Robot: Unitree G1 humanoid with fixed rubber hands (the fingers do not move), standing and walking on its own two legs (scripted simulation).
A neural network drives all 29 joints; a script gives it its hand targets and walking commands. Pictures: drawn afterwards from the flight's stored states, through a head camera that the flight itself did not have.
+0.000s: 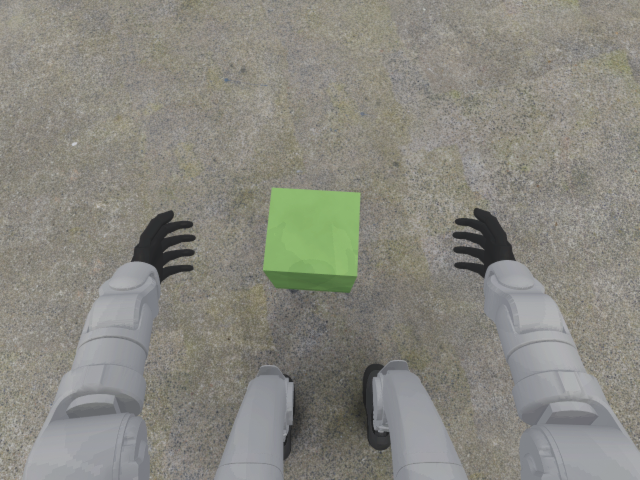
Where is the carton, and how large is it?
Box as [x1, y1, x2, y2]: [263, 188, 359, 292]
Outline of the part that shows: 272,188 263,270 275,287 349,292 356,277 357,269 359,193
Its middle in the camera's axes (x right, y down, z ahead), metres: -0.01 +0.01 +1.00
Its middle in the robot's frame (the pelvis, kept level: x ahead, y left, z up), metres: +0.53 +0.04 -0.57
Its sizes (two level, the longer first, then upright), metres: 0.210 0.200 0.250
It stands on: the floor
